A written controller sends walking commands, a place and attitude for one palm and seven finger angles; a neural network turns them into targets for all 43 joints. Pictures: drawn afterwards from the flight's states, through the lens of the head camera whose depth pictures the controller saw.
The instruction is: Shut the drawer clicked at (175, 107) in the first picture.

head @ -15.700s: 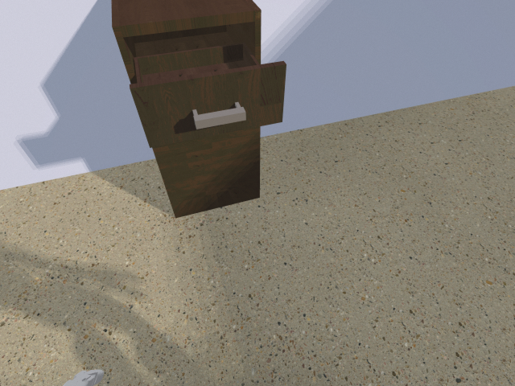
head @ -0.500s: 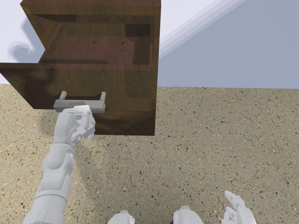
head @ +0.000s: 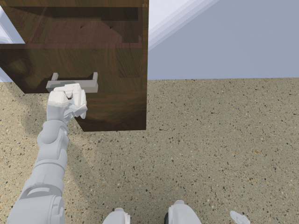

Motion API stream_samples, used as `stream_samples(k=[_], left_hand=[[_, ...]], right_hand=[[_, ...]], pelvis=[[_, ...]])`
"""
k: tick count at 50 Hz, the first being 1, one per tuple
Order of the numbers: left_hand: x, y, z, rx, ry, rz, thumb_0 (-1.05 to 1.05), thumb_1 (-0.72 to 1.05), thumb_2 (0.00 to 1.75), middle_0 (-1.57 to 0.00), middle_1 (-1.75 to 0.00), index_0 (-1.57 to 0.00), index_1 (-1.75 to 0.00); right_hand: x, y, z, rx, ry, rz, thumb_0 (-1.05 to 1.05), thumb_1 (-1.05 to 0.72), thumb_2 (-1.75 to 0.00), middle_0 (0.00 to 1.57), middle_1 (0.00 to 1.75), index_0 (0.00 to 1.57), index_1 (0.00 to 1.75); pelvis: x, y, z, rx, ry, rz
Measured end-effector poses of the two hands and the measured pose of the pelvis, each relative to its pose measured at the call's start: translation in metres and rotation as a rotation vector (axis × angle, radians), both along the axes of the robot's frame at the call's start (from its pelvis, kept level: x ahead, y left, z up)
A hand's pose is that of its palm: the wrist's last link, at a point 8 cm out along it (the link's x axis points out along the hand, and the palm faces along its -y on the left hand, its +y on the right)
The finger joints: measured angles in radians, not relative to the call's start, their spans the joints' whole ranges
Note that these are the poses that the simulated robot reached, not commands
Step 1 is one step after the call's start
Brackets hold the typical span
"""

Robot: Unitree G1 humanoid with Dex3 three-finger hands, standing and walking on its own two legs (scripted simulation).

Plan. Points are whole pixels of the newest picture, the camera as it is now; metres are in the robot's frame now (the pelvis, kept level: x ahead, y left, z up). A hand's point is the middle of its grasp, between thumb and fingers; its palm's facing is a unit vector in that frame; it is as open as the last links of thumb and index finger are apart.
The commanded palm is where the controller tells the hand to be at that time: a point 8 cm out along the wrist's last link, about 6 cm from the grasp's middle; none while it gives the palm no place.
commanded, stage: push the drawer shut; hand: left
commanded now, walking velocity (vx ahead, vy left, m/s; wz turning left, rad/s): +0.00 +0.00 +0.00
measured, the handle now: (74, 81) +0.49 +0.22 +0.06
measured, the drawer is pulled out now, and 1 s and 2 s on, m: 0.18 0.07 0.00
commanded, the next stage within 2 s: pull the fist back off the drawer in 1.92 s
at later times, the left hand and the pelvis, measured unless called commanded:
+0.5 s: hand (87, 85) +0.48 +0.18 +0.05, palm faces +0.02 -1.00 -0.02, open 2.9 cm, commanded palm +0.47 +0.23 +0.06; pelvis +0.00 +0.01 -0.01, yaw -1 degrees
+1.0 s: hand (89, 71) +0.53 +0.18 +0.06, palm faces +0.03 -1.00 -0.02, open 3.2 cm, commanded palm +0.52 +0.23 +0.06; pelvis +0.00 +0.01 -0.01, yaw -2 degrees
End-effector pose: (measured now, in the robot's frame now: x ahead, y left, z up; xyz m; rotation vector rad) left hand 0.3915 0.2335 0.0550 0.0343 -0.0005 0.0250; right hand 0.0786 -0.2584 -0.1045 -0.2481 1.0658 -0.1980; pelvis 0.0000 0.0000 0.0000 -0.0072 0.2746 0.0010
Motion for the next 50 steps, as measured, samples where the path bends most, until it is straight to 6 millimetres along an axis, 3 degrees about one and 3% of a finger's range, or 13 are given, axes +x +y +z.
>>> stream_samples(k=[13,34,50], left_hand=[[0.039,0.000,0.000,-0.007,0.011,-0.001,-0.02,0.77,0.89,-1.40,-1.60,-1.40,-1.60],[0.088,0.003,0.001,-0.017,0.020,-0.002,-0.02,0.77,0.88,-1.40,-1.60,-1.40,-1.60],[0.118,0.002,0.004,-0.018,0.027,0.005,0.02,0.78,0.89,-1.40,-1.60,-1.40,-1.60]], right_hand=[[-0.019,0.005,-0.007,0.002,0.073,-0.016,0.01,-0.91,-0.90,0.20,0.30,0.20,0.30],[-0.067,0.004,-0.006,-0.022,0.238,-0.081,0.01,-0.91,-0.90,0.20,0.30,0.20,0.30],[-0.084,0.010,-0.005,-0.021,0.298,-0.105,0.01,-0.91,-0.90,0.20,0.30,0.20,0.30]], pelvis=[[-0.001,0.004,-0.006,-0.006,0.037,-0.004],[0.002,0.009,-0.010,-0.019,0.094,-0.015],[0.004,0.010,-0.012,-0.029,0.125,-0.018]])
